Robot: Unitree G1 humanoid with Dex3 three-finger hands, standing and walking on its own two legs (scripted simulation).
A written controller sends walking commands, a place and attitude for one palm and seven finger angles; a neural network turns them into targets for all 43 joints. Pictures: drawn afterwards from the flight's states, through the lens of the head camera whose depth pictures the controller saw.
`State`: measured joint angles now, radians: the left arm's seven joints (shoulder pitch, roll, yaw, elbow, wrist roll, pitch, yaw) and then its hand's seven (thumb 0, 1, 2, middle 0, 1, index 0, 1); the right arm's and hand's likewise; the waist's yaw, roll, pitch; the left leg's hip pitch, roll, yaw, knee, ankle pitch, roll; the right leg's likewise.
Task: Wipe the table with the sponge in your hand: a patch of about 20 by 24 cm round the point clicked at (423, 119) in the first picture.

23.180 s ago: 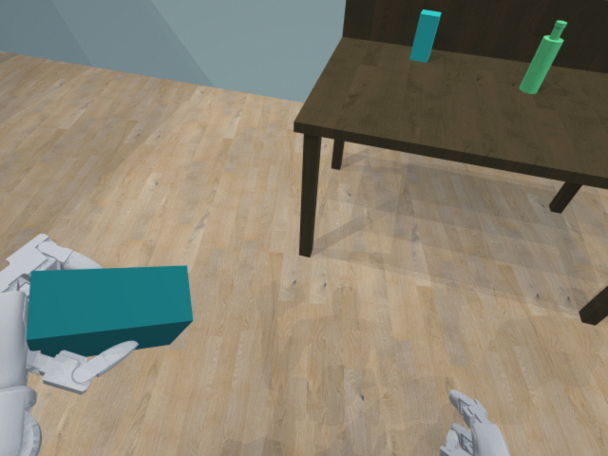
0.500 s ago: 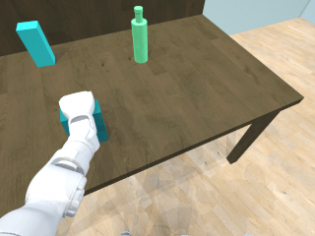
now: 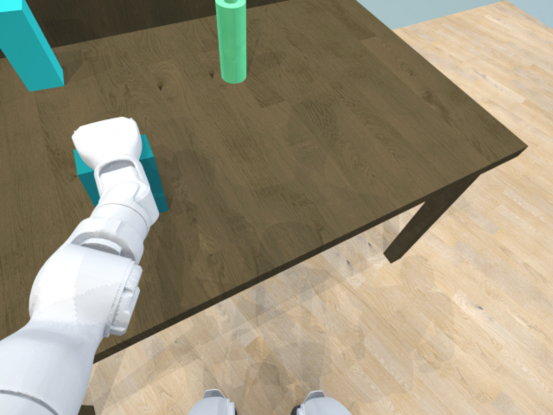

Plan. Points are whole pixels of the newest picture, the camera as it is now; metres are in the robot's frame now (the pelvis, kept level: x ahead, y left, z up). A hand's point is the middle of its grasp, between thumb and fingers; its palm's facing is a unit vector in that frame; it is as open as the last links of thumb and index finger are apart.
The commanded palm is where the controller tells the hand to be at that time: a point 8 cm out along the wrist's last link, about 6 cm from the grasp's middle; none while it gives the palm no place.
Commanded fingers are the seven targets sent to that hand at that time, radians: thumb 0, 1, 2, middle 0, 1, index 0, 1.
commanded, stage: wipe back along the third lane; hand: left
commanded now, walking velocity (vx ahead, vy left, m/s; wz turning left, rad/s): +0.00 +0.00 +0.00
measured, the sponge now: (129, 191) +0.48 +0.22 -0.02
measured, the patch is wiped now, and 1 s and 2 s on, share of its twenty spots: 1.00 1.00 1.00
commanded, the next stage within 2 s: none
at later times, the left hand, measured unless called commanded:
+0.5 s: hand (123, 171) +0.48 +0.22 +0.03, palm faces -0.06 +0.02 -1.00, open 10.1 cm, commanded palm +0.44 +0.18 +0.05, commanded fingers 0.00 0.10 1.30 -1.20 -1.60 -1.20 -1.60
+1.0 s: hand (136, 197) +0.43 +0.19 +0.03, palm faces -0.06 -0.01 -1.00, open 10.1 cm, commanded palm +0.39 +0.16 +0.06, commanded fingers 0.00 0.10 1.30 -1.20 -1.60 -1.20 -1.60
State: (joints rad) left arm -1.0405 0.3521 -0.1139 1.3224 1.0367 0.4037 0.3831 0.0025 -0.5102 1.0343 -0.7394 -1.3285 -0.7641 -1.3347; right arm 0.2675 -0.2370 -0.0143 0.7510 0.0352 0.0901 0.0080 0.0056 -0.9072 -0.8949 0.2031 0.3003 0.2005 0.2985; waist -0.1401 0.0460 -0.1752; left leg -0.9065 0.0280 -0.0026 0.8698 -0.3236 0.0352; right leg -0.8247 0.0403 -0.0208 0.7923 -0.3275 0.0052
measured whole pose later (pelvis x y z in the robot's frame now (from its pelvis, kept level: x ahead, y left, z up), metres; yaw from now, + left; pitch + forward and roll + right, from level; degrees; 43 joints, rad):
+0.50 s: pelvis +0.03 +0.00 +0.01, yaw +0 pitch +19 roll -3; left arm -0.89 0.27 -0.21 1.17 0.98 0.44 0.41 -0.01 -0.50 1.03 -0.72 -1.34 -0.74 -1.35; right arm 0.26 -0.22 -0.03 0.76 0.05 0.14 0.04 0.01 -0.91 -0.90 0.20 0.30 0.20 0.30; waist -0.08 0.04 -0.19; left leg -0.79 0.03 0.00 0.81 -0.34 0.03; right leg -0.71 0.04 -0.02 0.72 -0.34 0.00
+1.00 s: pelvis +0.05 -0.01 +0.03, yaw +2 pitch +12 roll -2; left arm -0.60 0.15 -0.31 0.89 0.99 0.51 0.39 -0.01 -0.49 1.03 -0.71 -1.35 -0.73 -1.36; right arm 0.10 -0.23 -0.03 0.69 0.06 0.24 0.02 0.01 -0.91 -0.90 0.20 0.30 0.20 0.30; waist 0.01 0.03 -0.17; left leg -0.56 0.01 -0.02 0.69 -0.34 0.02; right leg -0.48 0.03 -0.03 0.62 -0.35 -0.01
